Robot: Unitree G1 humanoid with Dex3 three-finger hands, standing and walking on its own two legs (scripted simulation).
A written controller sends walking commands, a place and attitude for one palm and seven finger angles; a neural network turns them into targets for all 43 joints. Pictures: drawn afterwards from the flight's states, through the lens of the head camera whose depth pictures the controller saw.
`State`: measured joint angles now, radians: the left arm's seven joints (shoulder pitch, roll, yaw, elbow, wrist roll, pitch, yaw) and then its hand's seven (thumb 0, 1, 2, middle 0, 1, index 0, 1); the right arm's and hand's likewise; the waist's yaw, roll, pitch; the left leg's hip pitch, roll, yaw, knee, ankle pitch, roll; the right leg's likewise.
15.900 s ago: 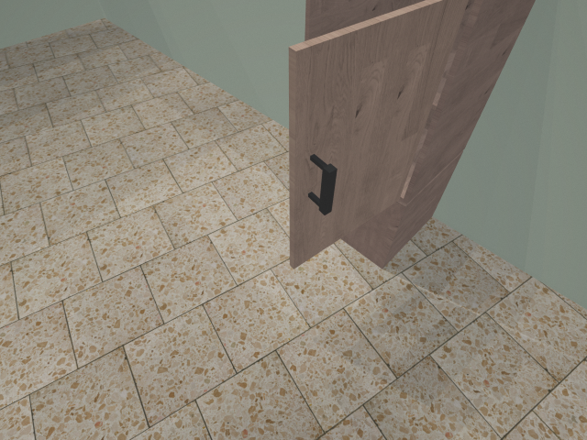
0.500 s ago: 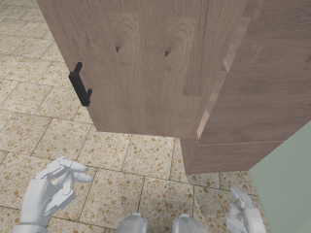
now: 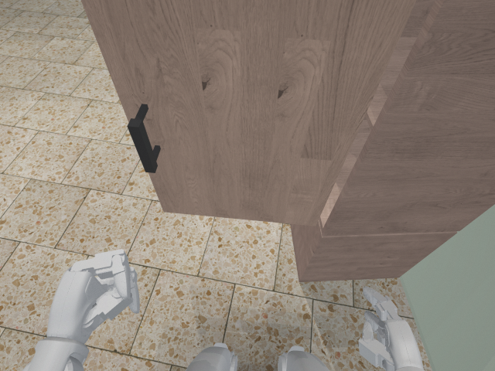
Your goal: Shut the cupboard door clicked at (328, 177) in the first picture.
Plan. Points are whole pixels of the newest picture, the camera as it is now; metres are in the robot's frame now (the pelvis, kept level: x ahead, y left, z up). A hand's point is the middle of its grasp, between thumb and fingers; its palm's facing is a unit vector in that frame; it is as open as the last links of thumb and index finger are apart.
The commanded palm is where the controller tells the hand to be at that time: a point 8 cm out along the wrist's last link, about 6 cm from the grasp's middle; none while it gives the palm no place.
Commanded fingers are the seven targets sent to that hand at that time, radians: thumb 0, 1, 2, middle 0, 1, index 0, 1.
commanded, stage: raise the hand and make a fist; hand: left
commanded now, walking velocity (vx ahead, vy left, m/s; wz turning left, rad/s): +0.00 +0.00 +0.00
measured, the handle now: (147, 139) +0.49 +0.23 +0.06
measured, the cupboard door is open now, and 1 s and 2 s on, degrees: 82 82 82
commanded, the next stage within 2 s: bring the fist close to the handle in 0.56 s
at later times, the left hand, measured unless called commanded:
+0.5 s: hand (128, 285) +0.23 +0.19 +0.06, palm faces -0.01 -1.00 -0.03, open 3.1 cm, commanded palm +0.20 +0.24 +0.06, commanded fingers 0.00 0.90 0.90 -1.30 -1.50 -1.30 -1.50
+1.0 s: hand (138, 251) +0.28 +0.19 +0.05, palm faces -0.02 -1.00 -0.03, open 3.1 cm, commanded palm +0.26 +0.24 +0.06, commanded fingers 0.00 0.90 0.90 -1.30 -1.50 -1.30 -1.50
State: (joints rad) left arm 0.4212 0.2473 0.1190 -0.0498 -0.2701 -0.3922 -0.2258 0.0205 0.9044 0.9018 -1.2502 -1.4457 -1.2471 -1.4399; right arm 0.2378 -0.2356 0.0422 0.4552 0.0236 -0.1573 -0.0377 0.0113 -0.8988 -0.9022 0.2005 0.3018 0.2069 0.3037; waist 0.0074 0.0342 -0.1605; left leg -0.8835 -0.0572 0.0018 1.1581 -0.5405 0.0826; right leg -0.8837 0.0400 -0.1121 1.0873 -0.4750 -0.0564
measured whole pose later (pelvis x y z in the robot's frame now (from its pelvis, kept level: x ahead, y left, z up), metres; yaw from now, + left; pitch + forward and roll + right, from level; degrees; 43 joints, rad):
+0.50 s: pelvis +0.00 +0.00 +0.01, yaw +0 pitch +15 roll -3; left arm 0.38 0.25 0.13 -0.01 -0.28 -0.39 -0.23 0.02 0.90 0.90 -1.30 -1.50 -1.30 -1.50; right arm 0.26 -0.26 0.03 0.48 0.03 -0.15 -0.04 0.01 -0.90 -0.90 0.20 0.30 0.21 0.30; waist -0.01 0.03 -0.16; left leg -0.85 -0.06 0.01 1.13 -0.53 0.08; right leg -0.86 0.04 -0.10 1.06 -0.47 -0.05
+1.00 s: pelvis +0.00 +0.00 +0.00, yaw +0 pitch +15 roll -3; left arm 0.13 0.27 0.16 0.16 -0.26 -0.34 -0.24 0.02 0.90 0.90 -1.30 -1.50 -1.30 -1.50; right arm 0.24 -0.25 0.04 0.51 0.03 -0.13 -0.04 0.01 -0.90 -0.90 0.20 0.30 0.21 0.30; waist -0.01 0.03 -0.16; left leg -0.87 -0.06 0.00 1.13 -0.53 0.08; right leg -0.88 0.04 -0.11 1.07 -0.46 -0.06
